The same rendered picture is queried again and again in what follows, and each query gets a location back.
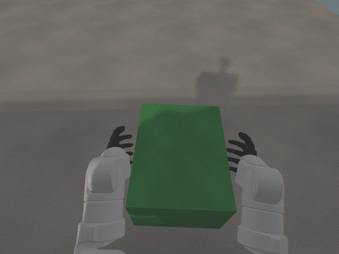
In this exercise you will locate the right robot forearm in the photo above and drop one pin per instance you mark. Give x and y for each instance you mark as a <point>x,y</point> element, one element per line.
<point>261,228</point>

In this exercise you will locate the robot right hand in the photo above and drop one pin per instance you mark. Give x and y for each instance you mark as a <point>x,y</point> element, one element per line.
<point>248,149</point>

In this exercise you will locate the robot left hand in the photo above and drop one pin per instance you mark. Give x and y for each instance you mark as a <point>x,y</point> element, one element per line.
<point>115,139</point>

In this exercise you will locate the left robot forearm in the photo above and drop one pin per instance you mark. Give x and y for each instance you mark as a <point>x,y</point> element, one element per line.
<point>103,220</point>

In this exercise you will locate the carton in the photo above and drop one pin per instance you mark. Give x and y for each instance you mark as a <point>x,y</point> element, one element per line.
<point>180,174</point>

